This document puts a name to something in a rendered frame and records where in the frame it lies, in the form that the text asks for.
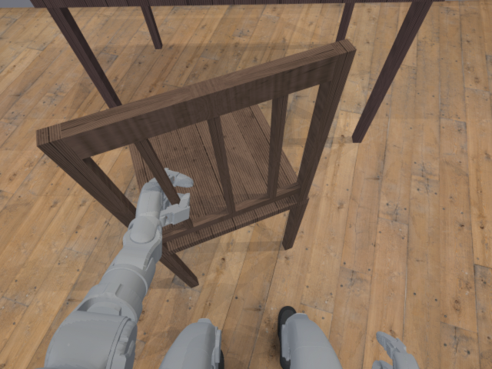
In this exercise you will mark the left robot hand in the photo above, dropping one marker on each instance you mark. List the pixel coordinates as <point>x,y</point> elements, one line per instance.
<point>153,201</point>

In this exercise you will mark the left robot upper arm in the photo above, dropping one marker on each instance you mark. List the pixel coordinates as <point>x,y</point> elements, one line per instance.
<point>89,340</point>

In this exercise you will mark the chair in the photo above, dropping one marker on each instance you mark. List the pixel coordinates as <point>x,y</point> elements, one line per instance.
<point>215,133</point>

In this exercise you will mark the right robot foot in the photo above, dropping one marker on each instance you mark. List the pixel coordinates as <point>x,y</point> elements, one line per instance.
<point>284,314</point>

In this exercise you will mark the right robot hand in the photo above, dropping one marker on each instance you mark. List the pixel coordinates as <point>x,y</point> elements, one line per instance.
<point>396,350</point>

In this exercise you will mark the robot right thigh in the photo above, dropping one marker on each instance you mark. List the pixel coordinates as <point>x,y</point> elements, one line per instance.
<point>307,346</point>

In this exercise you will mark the table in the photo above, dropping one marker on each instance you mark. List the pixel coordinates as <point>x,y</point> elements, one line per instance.
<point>58,9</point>

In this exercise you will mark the left robot forearm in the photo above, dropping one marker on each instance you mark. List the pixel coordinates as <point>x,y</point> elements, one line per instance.
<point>128,278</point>

